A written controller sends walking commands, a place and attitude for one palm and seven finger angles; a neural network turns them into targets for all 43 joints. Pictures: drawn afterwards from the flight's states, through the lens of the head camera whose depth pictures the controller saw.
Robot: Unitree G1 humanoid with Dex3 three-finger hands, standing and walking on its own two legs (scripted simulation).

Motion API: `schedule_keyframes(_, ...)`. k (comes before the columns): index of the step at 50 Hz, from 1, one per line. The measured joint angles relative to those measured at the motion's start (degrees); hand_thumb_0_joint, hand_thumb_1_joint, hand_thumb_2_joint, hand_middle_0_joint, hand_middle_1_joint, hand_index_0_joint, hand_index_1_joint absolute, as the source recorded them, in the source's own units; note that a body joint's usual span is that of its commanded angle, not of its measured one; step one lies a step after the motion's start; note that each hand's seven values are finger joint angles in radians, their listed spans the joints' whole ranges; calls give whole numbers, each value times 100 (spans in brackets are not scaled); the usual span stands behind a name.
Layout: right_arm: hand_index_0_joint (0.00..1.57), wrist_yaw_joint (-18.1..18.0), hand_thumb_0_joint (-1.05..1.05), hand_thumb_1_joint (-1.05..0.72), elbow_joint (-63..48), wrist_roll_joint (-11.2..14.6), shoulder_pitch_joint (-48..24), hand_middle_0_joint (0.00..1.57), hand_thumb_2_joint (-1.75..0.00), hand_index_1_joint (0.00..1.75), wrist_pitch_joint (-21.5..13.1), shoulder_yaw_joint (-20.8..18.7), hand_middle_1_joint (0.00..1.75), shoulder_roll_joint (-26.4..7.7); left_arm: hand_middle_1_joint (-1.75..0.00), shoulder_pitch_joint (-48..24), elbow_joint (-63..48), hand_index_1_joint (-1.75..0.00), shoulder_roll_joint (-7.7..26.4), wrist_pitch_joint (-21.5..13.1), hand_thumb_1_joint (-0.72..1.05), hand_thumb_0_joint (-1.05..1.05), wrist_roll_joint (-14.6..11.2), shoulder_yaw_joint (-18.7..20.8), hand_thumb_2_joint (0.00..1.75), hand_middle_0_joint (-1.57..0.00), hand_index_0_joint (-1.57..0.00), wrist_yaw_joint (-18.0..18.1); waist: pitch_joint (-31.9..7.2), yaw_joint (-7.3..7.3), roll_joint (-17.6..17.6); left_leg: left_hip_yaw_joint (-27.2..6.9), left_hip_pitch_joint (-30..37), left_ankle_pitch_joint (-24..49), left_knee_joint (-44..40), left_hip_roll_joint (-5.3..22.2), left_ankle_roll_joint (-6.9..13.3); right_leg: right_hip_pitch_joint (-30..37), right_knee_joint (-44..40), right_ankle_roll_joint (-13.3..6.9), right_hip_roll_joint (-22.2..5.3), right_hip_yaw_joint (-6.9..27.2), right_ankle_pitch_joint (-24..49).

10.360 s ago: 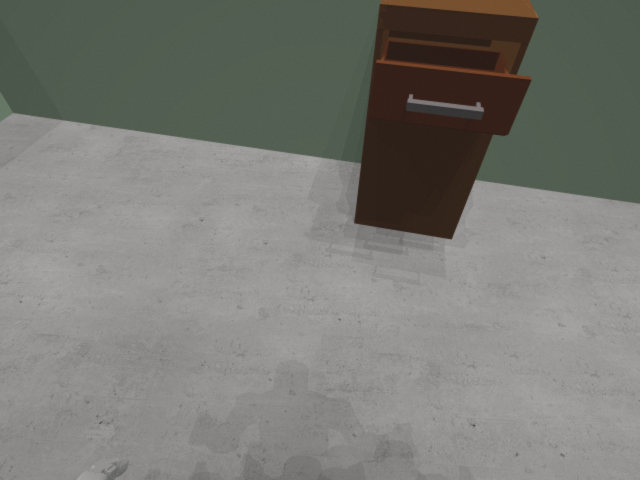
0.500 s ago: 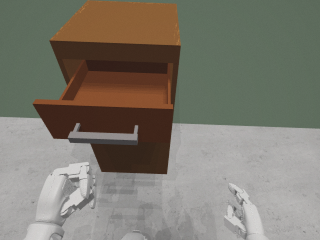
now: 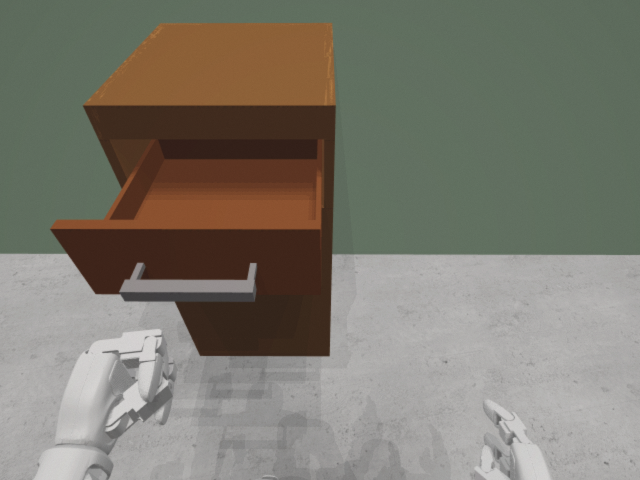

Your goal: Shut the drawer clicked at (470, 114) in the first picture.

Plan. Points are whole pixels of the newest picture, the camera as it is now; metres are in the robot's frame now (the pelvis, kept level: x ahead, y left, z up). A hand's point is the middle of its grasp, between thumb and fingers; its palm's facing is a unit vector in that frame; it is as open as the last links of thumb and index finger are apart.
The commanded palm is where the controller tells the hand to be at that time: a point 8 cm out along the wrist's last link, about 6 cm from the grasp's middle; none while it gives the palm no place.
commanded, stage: raise the hand and make a fist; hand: left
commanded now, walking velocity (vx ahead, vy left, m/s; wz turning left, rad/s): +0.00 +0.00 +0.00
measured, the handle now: (193, 279) +0.40 +0.22 +0.02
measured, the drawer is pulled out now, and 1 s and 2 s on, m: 0.23 0.23 0.23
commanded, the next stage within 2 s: bring the fist close to the handle in 0.08 s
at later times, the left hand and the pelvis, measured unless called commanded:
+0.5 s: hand (180, 366) +0.23 +0.17 +0.08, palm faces +0.03 -1.00 -0.05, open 3.3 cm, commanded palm +0.20 +0.23 +0.08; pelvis +0.03 -0.01 +0.00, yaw +0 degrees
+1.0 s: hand (205, 354) +0.27 +0.17 +0.03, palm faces +0.00 -1.00 -0.03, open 3.3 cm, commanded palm +0.25 +0.22 +0.03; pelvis +0.00 +0.01 -0.03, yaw -1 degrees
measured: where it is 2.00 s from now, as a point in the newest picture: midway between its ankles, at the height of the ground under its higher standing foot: outside the picture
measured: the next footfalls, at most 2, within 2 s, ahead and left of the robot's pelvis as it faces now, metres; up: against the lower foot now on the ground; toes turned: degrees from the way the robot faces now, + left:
none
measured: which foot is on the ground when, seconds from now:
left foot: down 0.00-1.00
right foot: down 0.00-1.00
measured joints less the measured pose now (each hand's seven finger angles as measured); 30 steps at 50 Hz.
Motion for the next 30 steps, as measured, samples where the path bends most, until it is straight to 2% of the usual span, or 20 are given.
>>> schedule_keyframes(4,20,20,1,-90,103,11,-99,21,-90,30,-109,-24,30,-9,-160,-101,53,-160,-47,-303,90,2,-114,152,90,-140,-140,-180,8,62,31,-53,-19,-36,22,-4,-23,10,1,-24,8,-51,-44)
schedule_keyframes(11,20,-32,1,-90,142,35,-238,21,-90,30,-113,-21,30,46,-160,-102,354,-160,-114,-32,90,2,-186,127,90,-140,-140,-553,-62,104,47,-27,102,-70,-111,-27,-31,120,-127,-29,-18,-32,-73)
schedule_keyframes(14,20,-48,1,-90,123,7,-290,21,-90,30,-110,-16,30,74,-160,-123,476,-160,-97,-74,90,2,-168,151,90,-140,-140,-561,-49,106,6,-17,107,-88,-132,-35,-44,118,-134,-38,-28,-25,-98)
schedule_keyframes(21,20,10,1,-90,148,-35,-358,21,-90,30,-58,-39,30,71,-160,-376,842,-160,-142,-482,90,2,-173,358,90,-140,-140,-586,-16,94,-103,-35,-103,-170,1,-37,-71,-80,1,-53,-29,-41,-192)
schedule_keyframes(30,20,31,1,-90,164,-72,-347,21,-90,30,106,-129,30,51,-160,-411,1099,-160,-202,-733,90,2,-109,205,90,-140,-140,-656,-73,-2,-121,30,-403,-286,233,-43,-36,-399,243,-15,-51,27,-299)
